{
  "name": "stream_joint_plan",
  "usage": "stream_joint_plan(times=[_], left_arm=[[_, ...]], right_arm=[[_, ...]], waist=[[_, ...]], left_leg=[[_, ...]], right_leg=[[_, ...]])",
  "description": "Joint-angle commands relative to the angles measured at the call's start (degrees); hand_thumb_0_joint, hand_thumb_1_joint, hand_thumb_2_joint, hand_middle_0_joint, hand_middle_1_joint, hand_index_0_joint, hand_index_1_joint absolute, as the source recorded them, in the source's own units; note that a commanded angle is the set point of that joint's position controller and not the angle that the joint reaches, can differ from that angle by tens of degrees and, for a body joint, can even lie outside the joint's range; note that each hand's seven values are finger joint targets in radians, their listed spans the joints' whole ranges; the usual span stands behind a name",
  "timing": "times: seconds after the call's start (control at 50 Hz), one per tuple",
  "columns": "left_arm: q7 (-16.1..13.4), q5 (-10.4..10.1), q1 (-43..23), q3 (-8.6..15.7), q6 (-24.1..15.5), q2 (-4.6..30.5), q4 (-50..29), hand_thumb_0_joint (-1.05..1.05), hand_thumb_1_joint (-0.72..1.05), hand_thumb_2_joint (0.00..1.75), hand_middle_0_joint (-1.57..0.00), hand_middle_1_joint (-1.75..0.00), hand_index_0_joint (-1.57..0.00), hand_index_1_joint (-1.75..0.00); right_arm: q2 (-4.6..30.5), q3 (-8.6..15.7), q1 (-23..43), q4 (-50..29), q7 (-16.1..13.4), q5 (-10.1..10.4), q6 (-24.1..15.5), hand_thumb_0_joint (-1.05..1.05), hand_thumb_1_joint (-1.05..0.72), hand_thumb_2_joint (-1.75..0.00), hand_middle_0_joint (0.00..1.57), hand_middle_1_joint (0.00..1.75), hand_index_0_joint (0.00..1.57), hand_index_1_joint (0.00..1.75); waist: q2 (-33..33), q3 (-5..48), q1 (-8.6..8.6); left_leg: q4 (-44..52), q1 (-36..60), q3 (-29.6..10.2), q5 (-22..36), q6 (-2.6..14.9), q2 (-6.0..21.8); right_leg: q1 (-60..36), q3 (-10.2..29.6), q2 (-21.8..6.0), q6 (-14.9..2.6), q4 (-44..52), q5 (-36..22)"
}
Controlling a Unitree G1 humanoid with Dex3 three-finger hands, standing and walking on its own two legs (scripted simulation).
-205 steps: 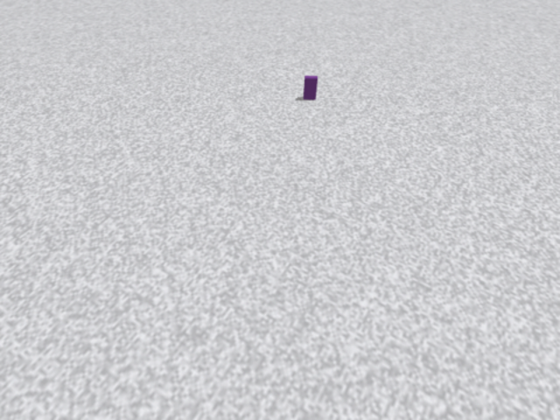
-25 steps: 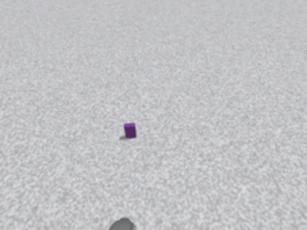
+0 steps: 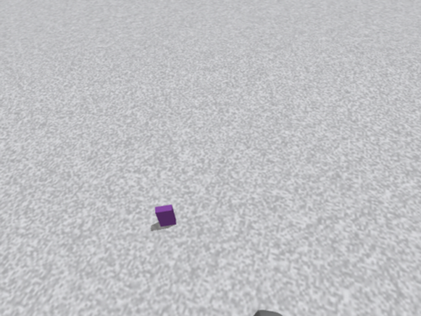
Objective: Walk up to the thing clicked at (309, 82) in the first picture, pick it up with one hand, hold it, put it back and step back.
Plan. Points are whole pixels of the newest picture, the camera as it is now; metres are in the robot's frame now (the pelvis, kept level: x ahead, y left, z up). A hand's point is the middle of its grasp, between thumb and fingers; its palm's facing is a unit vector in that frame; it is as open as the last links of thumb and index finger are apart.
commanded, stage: walk up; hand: left
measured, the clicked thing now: (166, 216) +0.68 +0.25 -0.68
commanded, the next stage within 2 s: none
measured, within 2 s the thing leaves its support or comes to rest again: neither
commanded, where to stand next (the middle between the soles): +0.36 +0.03 m, yaw +0 degrees
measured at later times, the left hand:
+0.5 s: hand (66, 298) +0.20 +0.33 -0.15, palm faces -0.04 -0.93 -0.36, open 7.4 cm
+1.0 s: hand (98, 217) +0.38 +0.30 -0.12, palm faces -0.05 -0.91 -0.40, open 7.4 cm
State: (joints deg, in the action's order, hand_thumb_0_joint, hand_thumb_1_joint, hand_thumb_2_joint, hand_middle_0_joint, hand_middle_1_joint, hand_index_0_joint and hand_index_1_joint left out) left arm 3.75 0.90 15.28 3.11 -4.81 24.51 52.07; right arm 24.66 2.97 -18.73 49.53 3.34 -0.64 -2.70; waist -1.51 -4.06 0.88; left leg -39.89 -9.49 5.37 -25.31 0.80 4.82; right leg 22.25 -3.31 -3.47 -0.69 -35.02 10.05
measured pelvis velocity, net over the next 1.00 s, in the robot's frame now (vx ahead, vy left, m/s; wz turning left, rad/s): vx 0.29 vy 0.04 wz -0.01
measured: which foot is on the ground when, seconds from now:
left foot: down 0.00-0.00, up 0.02-0.34, down 0.36-0.78, up 0.80-1.00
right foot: down 0.00-0.38, up 0.40-0.76, down 0.78-1.00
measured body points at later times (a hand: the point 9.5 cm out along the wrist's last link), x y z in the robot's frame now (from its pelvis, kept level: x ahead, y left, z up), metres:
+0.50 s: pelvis +0.16 +0.05 +0.01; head +0.17 +0.08 +0.45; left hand +0.20 +0.38 -0.12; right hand +0.24 -0.27 -0.08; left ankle +0.22 +0.16 -0.72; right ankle +0.16 -0.10 -0.66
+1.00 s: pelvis +0.29 +0.04 +0.01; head +0.32 +0.02 +0.45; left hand +0.38 +0.35 -0.09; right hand +0.35 -0.28 -0.12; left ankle +0.33 +0.18 -0.69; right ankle +0.35 -0.09 -0.72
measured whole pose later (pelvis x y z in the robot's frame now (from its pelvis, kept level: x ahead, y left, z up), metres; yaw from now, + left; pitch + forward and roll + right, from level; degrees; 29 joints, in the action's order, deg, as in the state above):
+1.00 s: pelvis +0.29 +0.04 +0.01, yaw +0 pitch -2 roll +0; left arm 1.0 0.9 11.9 0.3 -3.2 21.9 49.9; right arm 23.5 1.6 -14.2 52.3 1.4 -0.3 -1.1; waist -2.2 -5.9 -0.7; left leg -47.4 -23.2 1.2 -24.5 0.7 2.8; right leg 19.5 -2.4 -2.5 -0.7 -35.2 13.4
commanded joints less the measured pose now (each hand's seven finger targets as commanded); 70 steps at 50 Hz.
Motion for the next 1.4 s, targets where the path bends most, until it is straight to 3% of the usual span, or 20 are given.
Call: stream_joint_plan(times=[0.0,0.1,0.22,0.32,0.34,0.36,0.38,0.48,0.58,0.72,0.74,0.76,0.78,0.8,0.88,1.0,1.06,1.08,1.16,1.38], left_arm=[[-2.5,-1.1,10.7,5.6,-1.6,20.4,-2.7,0.0,0.9,0.9,-0.2,-0.3,-0.2,-0.3],[-2.9,-0.8,2.0,3.9,-1.6,15.0,-5.4,0.0,0.9,0.9,-0.2,-0.3,-0.2,-0.3],[-2.4,-0.4,3.3,4.3,-1.8,16.4,-6.7,0.0,0.9,0.9,-0.2,-0.3,-0.2,-0.3],[-2.3,-0.1,0.9,2.3,-0.5,13.0,-7.3,0.0,0.9,0.9,-0.2,-0.3,-0.2,-0.3],[-2.2,-0.2,2.2,1.2,-0.5,9.4,-7.8,0.0,0.9,0.9,-0.2,-0.3,-0.2,-0.3],[-2.5,-1.1,2.4,0.8,-0.2,7.7,-7.9,0.0,0.9,0.9,-0.2,-0.3,-0.2,-0.3],[-3.5,-0.5,1.6,2.1,0.2,13.7,-6.8,0.0,0.9,0.9,-0.2,-0.3,-0.2,-0.3],[-2.1,-0.9,7.9,2.5,0.7,12.9,-1.2,0.0,0.9,0.9,-0.2,-0.3,-0.2,-0.3],[-0.8,-0.1,0.6,2.6,0.7,10.9,-4.1,0.0,0.9,0.9,-0.2,-0.3,-0.2,-0.3],[-2.9,0.0,3.5,2.2,-0.4,8.5,-1.8,0.0,0.9,0.9,-0.2,-0.3,-0.2,-0.3],[-3.4,0.2,5.6,2.9,-0.7,11.0,-1.5,0.0,0.9,0.9,-0.2,-0.3,-0.2,-0.3],[-3.8,0.3,8.2,4.4,-1.1,15.7,-2.1,0.0,0.9,0.9,-0.2,-0.3,-0.2,-0.3],[-3.8,-0.4,6.5,4.5,-0.8,18.7,-2.8,0.0,0.9,0.9,-0.2,-0.3,-0.2,-0.3],[-3.7,-0.8,4.9,4.5,-0.3,18.2,-3.4,0.0,0.9,0.9,-0.2,-0.3,-0.2,-0.3],[-4.1,-0.3,-1.3,2.7,0.6,14.3,-4.6,0.0,0.9,0.9,-0.2,-0.3,-0.2,-0.3],[-4.1,-0.9,-7.1,1.4,2.2,11.9,-4.2,0.0,0.9,0.9,-0.2,-0.3,-0.2,-0.3],[-3.9,-2.2,-4.5,-0.7,3.6,6.5,-2.6,0.0,0.9,0.9,-0.2,-0.3,-0.2,-0.3],[-4.2,-1.8,-4.5,0.5,4.0,9.9,0.0,0.0,0.9,0.9,-0.2,-0.3,-0.2,-0.3],[-3.7,-1.4,-6.0,0.0,3.3,9.8,3.8,0.0,0.9,0.9,-0.2,-0.3,-0.2,-0.3],[-3.9,-1.8,-11.8,-1.5,2.9,8.8,9.9,0.0,0.9,0.9,-0.2,-0.3,-0.2,-0.3]], right_arm=[[12.4,2.9,4.5,-6.0,-1.8,0.3,-1.0,0.0,-0.9,-0.9,0.2,0.3,0.2,0.3],[11.0,3.3,-0.7,-1.6,-0.3,0.5,-0.2,0.0,-0.9,-0.9,0.2,0.3,0.2,0.3],[9.7,3.8,6.0,-3.5,1.1,-0.4,-0.6,0.0,-0.9,-0.9,0.2,0.3,0.2,0.3],[12.2,5.7,-3.9,0.3,0.3,-0.9,-1.7,0.0,-0.9,-0.9,0.2,0.3,0.2,0.3],[15.9,6.7,-9.0,0.8,-0.5,-1.2,-2.0,0.0,-0.9,-0.9,0.2,0.3,0.2,0.3],[20.3,7.3,-9.7,-0.9,-0.9,-1.0,-2.4,0.0,-0.9,-0.9,0.2,0.3,0.2,0.3],[21.2,7.2,-6.4,-1.9,-0.8,0.7,-2.1,0.0,-0.9,-0.9,0.2,0.3,0.2,0.3],[14.6,4.7,1.6,-3.6,-1.5,0.3,-2.8,0.0,-0.9,-0.9,0.2,0.3,0.2,0.3],[14.9,4.7,-0.9,-4.1,-1.3,0.0,-2.7,0.0,-0.9,-0.9,0.2,0.3,0.2,0.3],[11.0,2.4,2.0,-4.6,-2.1,0.8,-0.8,0.0,-0.9,-0.9,0.2,0.3,0.2,0.3],[8.5,1.3,0.9,-4.7,-2.3,1.2,-0.8,0.0,-0.9,-0.9,0.2,0.3,0.2,0.3],[5.4,0.2,-1.3,-5.9,-2.3,1.5,-0.9,0.0,-0.9,-0.9,0.2,0.3,0.2,0.3],[8.7,1.1,-2.0,-4.5,-2.8,1.1,-0.1,0.0,-0.9,-0.9,0.2,0.3,0.2,0.3],[11.7,2.3,-0.6,-3.3,-3.4,0.4,0.5,0.0,-0.9,-0.9,0.2,0.3,0.2,0.3],[10.3,2.0,-3.4,0.6,-3.0,0.7,0.6,0.0,-0.9,-0.9,0.2,0.3,0.2,0.3],[7.7,1.5,-1.5,4.5,-3.6,0.4,0.1,0.0,-0.9,-0.9,0.2,0.3,0.2,0.3],[14.1,2.1,8.2,2.3,-4.1,-0.2,-0.8,0.0,-0.9,-0.9,0.2,0.3,0.2,0.3],[15.5,2.1,10.9,2.5,-3.7,0.4,-0.5,0.0,-0.9,-0.9,0.2,0.3,0.2,0.3],[10.6,-0.2,13.5,5.1,-3.4,0.6,0.0,0.0,-0.9,-0.9,0.2,0.3,0.2,0.3],[9.1,-0.8,17.8,10.7,-3.7,1.4,0.3,0.0,-0.9,-0.9,0.2,0.3,0.2,0.3]], waist=[[8.8,4.3,-6.44],[11.5,1.2,-1.42],[10.2,1.1,-3.29],[0.6,4.4,3.86],[-11.5,5.9,6.18],[-17.4,3.9,5.98],[-10.0,0.7,4.35],[-8.2,0.3,-0.9],[-7.0,-0.6,1.52],[-1.3,5.1,-2.58],[4.2,7.8,-3.94],[16.7,10.9,-4.26],[14.3,8.5,-4.02],[10.3,5.3,-3.79],[12.2,3.7,-0.81],[10.1,6.7,0.85],[-5.8,4.7,-2.67],[-5.5,3.2,-2.41],[-5.4,2.9,-2.6],[-0.2,8.3,-1.25]], left_leg=[[-27.7,-30.6,-7.8,-4.9,1.21,-1.8],[-16.4,-21.3,-7.0,5.1,0.14,0.9],[-1.0,-16.4,-4.0,11.0,-0.61,0.8],[6.2,7.6,-0.4,8.4,0.85,-3.9],[15.5,12.8,-14.2,-5.4,4.11,3.7],[28.7,12.0,-42.3,-16.4,9.38,17.4],[29.3,4.5,-45.4,-19.4,14.28,20.6],[25.9,-3.5,-18.1,0.7,10.69,10.9],[26.2,-1.8,-14.8,3.9,12.87,11.0],[5.8,-6.1,-5.1,29.8,7.1,5.9],[-2.0,-9.2,-2.7,25.5,4.88,2.8],[-14.8,-17.3,-0.5,7.1,2.51,-1.8],[-18.9,-23.9,-3.1,-7.4,1.5,-5.3],[-22.6,-24.7,-6.6,-10.4,1.45,-2.3],[-14.5,-17.9,-5.6,-0.9,0.41,-0.8],[6.1,-1.7,-1.4,13.7,-0.43,-3.8],[20.4,-7.7,-25.6,8.0,5.94,11.9],[20.4,-15.7,-25.0,3.4,9.2,12.9],[17.1,-13.1,-14.3,4.5,1.83,4.2],[17.2,1.3,-10.3,25.6,1.13,3.2]], right_leg=[[-23.1,39.7,-23.0,-15.84,20.4,14.7],[-10.0,13.2,-11.8,-11.51,19.6,6.3],[-7.3,10.8,-13.1,-11.95,19.1,12.4],[7.2,3.7,-7.6,-7.59,1.6,16.4],[12.8,-0.9,-2.7,-4.85,-17.0,11.3],[23.1,0.1,6.0,-2.23,-29.2,19.7],[21.1,7.1,1.6,-2.67,-32.5,21.2],[10.3,5.7,-2.8,-0.47,-23.1,8.8],[9.2,2.7,-2.8,0.42,-10.8,6.6],[-12.1,-0.6,2.9,-1.27,7.0,-4.1],[-18.5,3.4,0.3,-2.72,9.2,-5.2],[-24.6,22.5,-12.9,-6.23,14.2,-1.0],[-23.6,35.2,-20.3,-14.07,17.7,2.8],[-18.8,34.8,-21.4,-17.03,16.4,5.1],[-8.8,15.7,-11.7,-11.98,14.3,0.3],[0.0,8.5,-8.9,-8.85,4.3,-5.4],[1.7,3.4,0.5,-0.82,-3.3,11.5],[-7.1,3.7,0.5,-1.03,-6.0,16.8],[-9.4,6.8,-1.8,-1.9,5.8,5.2],[-13.0,5.7,-4.5,-0.31,13.1,-8.7]])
